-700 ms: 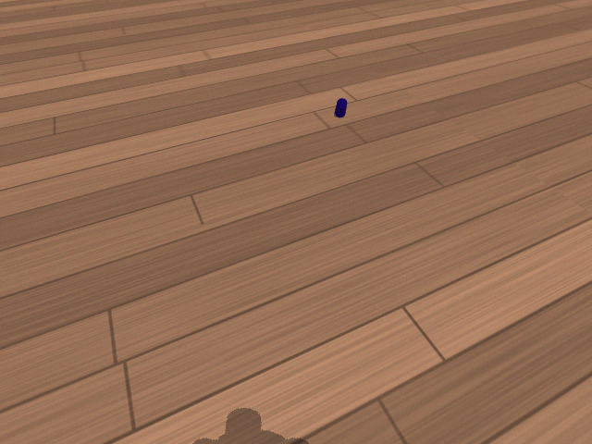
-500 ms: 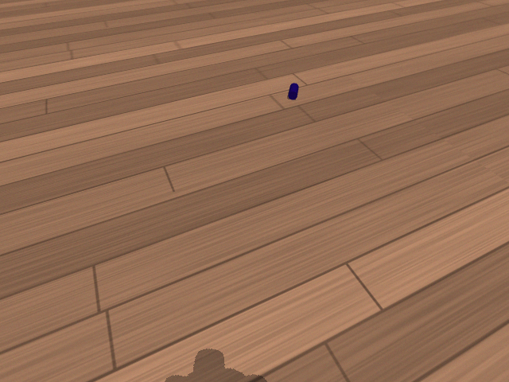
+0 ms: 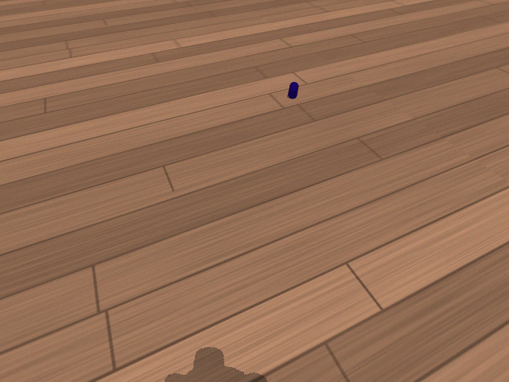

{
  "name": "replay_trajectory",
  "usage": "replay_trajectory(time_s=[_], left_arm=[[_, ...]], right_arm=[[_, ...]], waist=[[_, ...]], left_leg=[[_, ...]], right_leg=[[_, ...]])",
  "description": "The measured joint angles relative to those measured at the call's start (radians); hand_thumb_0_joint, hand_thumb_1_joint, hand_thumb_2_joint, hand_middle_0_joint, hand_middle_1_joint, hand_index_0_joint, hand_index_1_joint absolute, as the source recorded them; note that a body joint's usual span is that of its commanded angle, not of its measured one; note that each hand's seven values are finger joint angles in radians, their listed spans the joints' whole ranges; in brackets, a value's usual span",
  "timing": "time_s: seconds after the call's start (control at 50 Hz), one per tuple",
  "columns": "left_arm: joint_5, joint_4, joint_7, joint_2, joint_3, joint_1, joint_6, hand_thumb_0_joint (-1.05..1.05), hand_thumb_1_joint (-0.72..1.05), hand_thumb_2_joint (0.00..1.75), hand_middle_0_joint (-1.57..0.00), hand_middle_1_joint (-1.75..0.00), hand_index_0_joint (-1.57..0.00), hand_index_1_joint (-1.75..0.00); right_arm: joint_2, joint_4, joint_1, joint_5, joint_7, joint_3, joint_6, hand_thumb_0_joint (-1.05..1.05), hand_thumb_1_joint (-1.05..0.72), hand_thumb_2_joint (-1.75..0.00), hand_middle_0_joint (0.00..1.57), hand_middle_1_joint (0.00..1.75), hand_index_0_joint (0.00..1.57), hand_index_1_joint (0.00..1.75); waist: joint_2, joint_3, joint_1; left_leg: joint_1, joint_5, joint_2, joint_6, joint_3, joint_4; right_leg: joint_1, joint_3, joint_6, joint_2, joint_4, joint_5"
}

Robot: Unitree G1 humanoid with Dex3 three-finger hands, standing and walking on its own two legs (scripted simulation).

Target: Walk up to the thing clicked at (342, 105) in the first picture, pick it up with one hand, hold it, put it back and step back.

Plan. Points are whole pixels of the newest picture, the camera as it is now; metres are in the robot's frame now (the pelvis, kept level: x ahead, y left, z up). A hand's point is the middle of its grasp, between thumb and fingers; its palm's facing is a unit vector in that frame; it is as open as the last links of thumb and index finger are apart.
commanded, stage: stand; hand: left
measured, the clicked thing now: (293, 90) +2.36 -0.27 -0.75
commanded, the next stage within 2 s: walk up in 0.42 s
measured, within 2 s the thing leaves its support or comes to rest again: neither
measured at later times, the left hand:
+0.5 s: hand out of the picture +0.08 +0.26 -0.15, palm faces -0.09 -0.94 -0.33, open 7.4 cm
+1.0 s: hand (197, 282) +0.37 +0.14 -0.13, palm faces -0.35 -0.80 -0.50, open 7.4 cm
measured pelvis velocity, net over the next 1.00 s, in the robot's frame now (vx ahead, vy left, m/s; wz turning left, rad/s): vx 0.22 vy -0.11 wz -0.48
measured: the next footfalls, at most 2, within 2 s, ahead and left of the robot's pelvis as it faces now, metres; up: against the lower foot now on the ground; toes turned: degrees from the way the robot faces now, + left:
right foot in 0.80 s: +0.16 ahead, -0.24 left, +0.00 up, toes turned -32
left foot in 1.26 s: +0.67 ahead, -0.14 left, +0.00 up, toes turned -37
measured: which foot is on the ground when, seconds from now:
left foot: down 0.00-0.84, up 0.86-1.00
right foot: down 0.00-0.50, up 0.52-0.78, down 0.80-1.00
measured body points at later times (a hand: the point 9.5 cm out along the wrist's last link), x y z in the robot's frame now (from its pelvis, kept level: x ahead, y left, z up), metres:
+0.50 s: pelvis +0.01 +0.01 +0.00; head +0.02 -0.01 +0.45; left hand +0.08 +0.31 -0.13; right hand +0.09 -0.31 -0.13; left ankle -0.01 +0.13 -0.74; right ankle -0.01 -0.11 -0.75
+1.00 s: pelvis +0.22 -0.11 -0.02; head +0.19 -0.16 +0.42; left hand +0.39 +0.18 -0.10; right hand +0.23 -0.46 -0.14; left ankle +0.27 +0.04 -0.67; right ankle +0.12 -0.22 -0.75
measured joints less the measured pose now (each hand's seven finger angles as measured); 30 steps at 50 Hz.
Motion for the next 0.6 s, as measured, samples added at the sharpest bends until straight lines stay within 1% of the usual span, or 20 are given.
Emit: replay_trajectory(time_s=[0.42,0.44,0.46,0.48,0.5,0.52,0.54,0.56,0.6], left_arm=[[0.0,-0.005,0.002,0.001,0.001,-0.001,0.0,0.0,0.9,0.9,-0.2,-0.3,-0.2,-0.3],[0.001,-0.022,-0.01,0.003,0.008,0.013,0.002,0.0,0.9,0.9,-0.2,-0.3,-0.2,-0.3],[0.001,-0.044,-0.026,0.008,0.015,0.04,-0.002,0.0,0.9,0.9,-0.2,-0.3,-0.2,-0.3],[0.002,-0.058,-0.04,0.013,0.019,0.067,-0.005,0.0,0.9,0.9,-0.2,-0.3,-0.2,-0.3],[0.003,-0.062,-0.051,0.019,0.025,0.09,-0.003,0.0,0.9,0.9,-0.2,-0.3,-0.2,-0.3],[0.004,-0.058,-0.057,0.025,0.03,0.106,0.003,0.0,0.9,0.9,-0.2,-0.3,-0.2,-0.3],[0.007,-0.05,-0.061,0.03,0.034,0.115,0.011,0.0,0.9,0.9,-0.21,-0.3,-0.2,-0.3],[0.01,-0.046,-0.063,0.036,0.035,0.117,0.019,0.0,0.9,0.9,-0.21,-0.3,-0.2,-0.3],[0.009,-0.048,-0.07,0.057,0.038,0.113,0.022,0.01,0.9,0.9,-0.21,-0.3,-0.2,-0.3]], right_arm=[[-0.002,-0.002,-0.002,0.001,-0.002,-0.002,0.001,0.0,-0.9,-0.9,0.2,0.3,0.21,0.3],[-0.003,-0.018,0.001,-0.007,0.015,-0.016,0.004,0.0,-0.9,-0.9,0.2,0.3,0.21,0.3],[-0.01,-0.042,0.001,-0.016,0.036,-0.03,0.001,0.0,-0.9,-0.9,0.2,0.3,0.21,0.3],[-0.021,-0.068,-0.001,-0.024,0.055,-0.041,-0.006,0.0,-0.9,-0.9,0.2,0.3,0.21,0.3],[-0.032,-0.096,-0.003,-0.026,0.067,-0.052,-0.015,0.0,-0.9,-0.9,0.2,0.3,0.21,0.3],[-0.042,-0.124,-0.004,-0.027,0.076,-0.063,-0.028,0.0,-0.9,-0.9,0.2,0.3,0.21,0.3],[-0.053,-0.149,-0.004,-0.027,0.081,-0.074,-0.039,0.0,-0.9,-0.9,0.2,0.3,0.21,0.3],[-0.066,-0.169,-0.003,-0.027,0.082,-0.084,-0.046,0.0,-0.9,-0.9,0.2,0.3,0.21,0.3],[-0.083,-0.187,0.007,-0.029,0.081,-0.099,-0.049,0.0,-0.9,-0.9,0.2,0.3,0.21,0.3]], waist=[[-0.001,-0.003,-0.001],[-0.003,-0.011,0.004],[-0.003,-0.02,0.01],[0.0,-0.029,0.011],[0.002,-0.037,0.006],[0.004,-0.046,-0.001],[0.013,-0.053,-0.008],[0.027,-0.055,-0.016],[0.038,-0.056,-0.028]], left_leg=[[0.01,-0.003,-0.002,0.002,0.003,-0.007],[-0.009,-0.055,0.0,0.012,0.019,0.026],[-0.034,-0.133,0.002,0.026,0.041,0.075],[-0.053,-0.199,0.0,0.041,0.059,0.114],[-0.064,-0.231,-0.003,0.054,0.075,0.135],[-0.066,-0.219,-0.003,0.059,0.098,0.133],[-0.063,-0.166,0.005,0.056,0.125,0.119],[-0.056,-0.104,0.019,0.046,0.148,0.103],[-0.023,-0.106,0.032,0.025,0.184,0.085]], right_leg=[[0.009,0.003,0.003,-0.002,-0.006,-0.003],[-0.012,0.017,-0.003,0.0,0.016,-0.022],[-0.042,0.041,-0.008,0.003,0.052,-0.048],[-0.071,0.066,-0.007,0.007,0.087,-0.068],[-0.099,0.086,-0.001,0.007,0.122,-0.086],[-0.135,0.09,0.004,0.0,0.174,-0.121],[-0.189,0.07,0.001,-0.009,0.258,-0.163],[-0.243,0.037,-0.003,-0.019,0.353,-0.191],[-0.326,0.0,-0.008,-0.052,0.48,-0.215]])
